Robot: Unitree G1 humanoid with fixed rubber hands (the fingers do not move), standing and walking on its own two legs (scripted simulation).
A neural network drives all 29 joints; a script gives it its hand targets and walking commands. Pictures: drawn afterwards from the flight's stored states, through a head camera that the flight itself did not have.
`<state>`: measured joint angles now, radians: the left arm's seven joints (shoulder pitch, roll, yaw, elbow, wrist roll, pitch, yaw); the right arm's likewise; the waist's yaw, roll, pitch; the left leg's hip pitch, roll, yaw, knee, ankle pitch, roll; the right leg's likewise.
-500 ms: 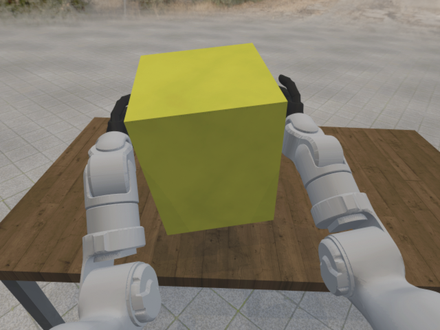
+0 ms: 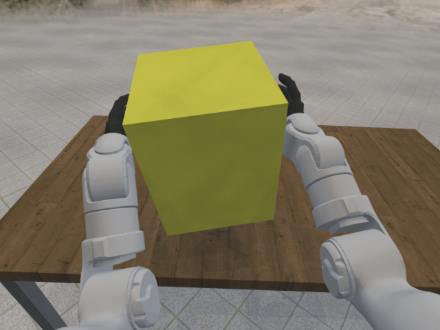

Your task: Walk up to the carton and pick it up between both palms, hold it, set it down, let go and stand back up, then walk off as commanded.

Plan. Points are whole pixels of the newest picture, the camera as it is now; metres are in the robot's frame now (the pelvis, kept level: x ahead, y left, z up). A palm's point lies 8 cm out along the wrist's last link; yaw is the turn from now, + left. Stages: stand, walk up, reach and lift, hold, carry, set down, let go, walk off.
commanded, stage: hold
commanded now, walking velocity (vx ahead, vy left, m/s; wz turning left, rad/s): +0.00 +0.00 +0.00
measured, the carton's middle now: (208, 140) +0.38 +0.00 +0.22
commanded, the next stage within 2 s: none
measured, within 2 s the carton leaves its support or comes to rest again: neither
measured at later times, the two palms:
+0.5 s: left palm (117, 140) +0.36 +0.15 +0.24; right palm (290, 119) +0.36 -0.14 +0.27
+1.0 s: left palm (116, 139) +0.36 +0.15 +0.24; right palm (289, 119) +0.36 -0.14 +0.27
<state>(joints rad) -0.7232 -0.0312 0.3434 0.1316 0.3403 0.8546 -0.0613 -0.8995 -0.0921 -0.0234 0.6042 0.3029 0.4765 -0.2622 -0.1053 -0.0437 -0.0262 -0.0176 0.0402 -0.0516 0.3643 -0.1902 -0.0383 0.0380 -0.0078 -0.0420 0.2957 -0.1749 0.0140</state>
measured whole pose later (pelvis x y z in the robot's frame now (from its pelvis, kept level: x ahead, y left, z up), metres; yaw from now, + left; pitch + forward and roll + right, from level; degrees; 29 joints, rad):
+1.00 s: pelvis -0.01 +0.00 +0.00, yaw +0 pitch -9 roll -1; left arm -0.76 -0.03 0.36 0.19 0.35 0.84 -0.07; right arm -0.92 -0.08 -0.05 0.65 0.28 0.47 -0.26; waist -0.10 -0.05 -0.03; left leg -0.02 0.04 -0.05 0.35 -0.17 -0.04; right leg 0.03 -0.01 -0.04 0.30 -0.17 0.01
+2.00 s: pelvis +0.00 +0.00 +0.00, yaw +1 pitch -9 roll -1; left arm -0.73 -0.03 0.36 0.15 0.35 0.85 -0.07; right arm -0.89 -0.08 -0.04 0.61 0.29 0.48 -0.26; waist -0.10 -0.05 -0.03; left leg -0.02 0.04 -0.05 0.36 -0.18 -0.04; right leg 0.04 -0.01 -0.04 0.30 -0.18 0.01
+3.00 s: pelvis +0.00 +0.00 +0.00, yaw +1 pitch -9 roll -1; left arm -0.75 -0.03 0.36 0.18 0.35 0.85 -0.07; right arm -0.91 -0.09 -0.04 0.63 0.28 0.48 -0.26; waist -0.10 -0.05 -0.03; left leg -0.03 0.03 -0.05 0.36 -0.17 -0.03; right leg 0.03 -0.01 -0.03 0.30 -0.18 0.01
